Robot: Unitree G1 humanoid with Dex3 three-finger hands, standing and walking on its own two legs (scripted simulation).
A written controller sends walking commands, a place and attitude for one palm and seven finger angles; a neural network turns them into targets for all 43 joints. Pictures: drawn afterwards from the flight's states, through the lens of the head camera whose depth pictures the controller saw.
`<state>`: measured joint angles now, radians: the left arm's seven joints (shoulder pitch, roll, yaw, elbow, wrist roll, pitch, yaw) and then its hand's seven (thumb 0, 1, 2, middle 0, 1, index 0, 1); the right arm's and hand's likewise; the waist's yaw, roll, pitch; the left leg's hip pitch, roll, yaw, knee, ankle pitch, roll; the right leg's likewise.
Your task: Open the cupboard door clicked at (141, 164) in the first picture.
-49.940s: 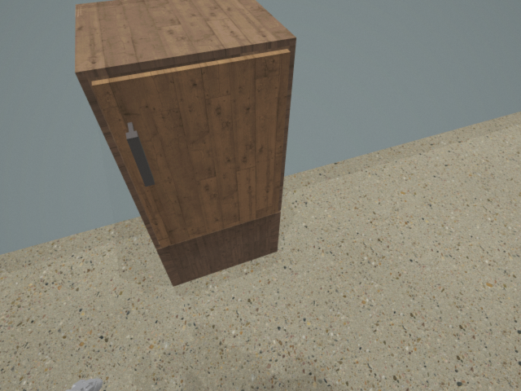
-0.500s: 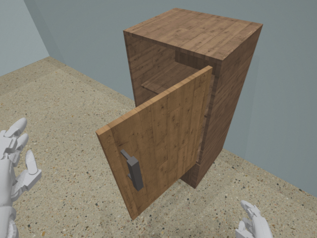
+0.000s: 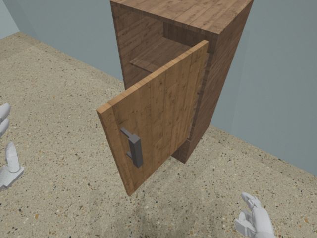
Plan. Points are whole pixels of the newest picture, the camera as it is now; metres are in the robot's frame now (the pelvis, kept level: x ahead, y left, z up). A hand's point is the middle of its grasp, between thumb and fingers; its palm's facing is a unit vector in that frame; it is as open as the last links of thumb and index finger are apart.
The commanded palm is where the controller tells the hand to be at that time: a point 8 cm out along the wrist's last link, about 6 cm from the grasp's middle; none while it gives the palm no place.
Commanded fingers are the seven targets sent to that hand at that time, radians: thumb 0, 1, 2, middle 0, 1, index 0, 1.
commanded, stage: step back with the hand held close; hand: left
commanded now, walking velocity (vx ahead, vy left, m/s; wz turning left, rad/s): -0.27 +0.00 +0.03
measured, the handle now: (131, 148) +0.36 +0.10 -0.02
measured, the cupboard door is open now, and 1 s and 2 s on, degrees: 81 81 81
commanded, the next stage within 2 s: stop stepping back and stand still in 0.60 s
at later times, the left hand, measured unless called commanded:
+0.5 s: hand out of the picture +0.10 +0.30 +0.17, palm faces +0.51 -0.74 -0.44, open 7.4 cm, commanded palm +0.02 +0.33 +0.18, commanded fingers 0.00 0.90 0.90 -0.20 -0.30 -0.20 -0.30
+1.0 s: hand out of the picture +0.03 +0.29 +0.17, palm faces +0.39 -0.79 -0.47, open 7.4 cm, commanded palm -0.04 +0.33 +0.18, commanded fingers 0.00 0.90 0.90 -0.20 -0.30 -0.20 -0.30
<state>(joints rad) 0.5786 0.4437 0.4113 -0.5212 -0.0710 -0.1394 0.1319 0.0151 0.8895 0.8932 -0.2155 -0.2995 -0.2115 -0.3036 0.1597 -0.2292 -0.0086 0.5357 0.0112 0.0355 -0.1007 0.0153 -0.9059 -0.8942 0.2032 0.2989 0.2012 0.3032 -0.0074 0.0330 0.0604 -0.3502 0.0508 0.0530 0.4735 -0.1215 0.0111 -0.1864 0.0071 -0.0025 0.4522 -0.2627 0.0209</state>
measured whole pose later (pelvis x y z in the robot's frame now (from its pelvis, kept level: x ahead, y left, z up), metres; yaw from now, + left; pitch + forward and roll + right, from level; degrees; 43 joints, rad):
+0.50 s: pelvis -0.09 +0.02 -0.02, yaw +5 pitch -2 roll -5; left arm 0.46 0.42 0.43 -0.53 -0.04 -0.20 0.16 0.01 0.89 0.89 -0.21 -0.30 -0.21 -0.30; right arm 0.15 -0.20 -0.02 0.62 -0.02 -0.08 -0.10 0.02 -0.90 -0.89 0.20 0.30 0.20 0.30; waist 0.00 0.06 0.09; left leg -0.50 0.03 -0.02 0.54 -0.05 0.06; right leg -0.37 0.09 0.02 0.84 -0.43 0.01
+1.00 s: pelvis -0.18 +0.03 +0.01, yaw +1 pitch +1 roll -1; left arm 0.58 0.43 0.43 -0.55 -0.05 -0.16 0.17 0.02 0.89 0.89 -0.21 -0.30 -0.21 -0.30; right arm 0.23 -0.17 0.01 0.60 -0.02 -0.14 -0.06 0.02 -0.90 -0.89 0.20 0.30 0.20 0.30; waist -0.04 -0.03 0.02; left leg -0.32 0.01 0.05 0.37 -0.11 0.03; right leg -0.28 0.06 -0.01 0.69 -0.43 0.00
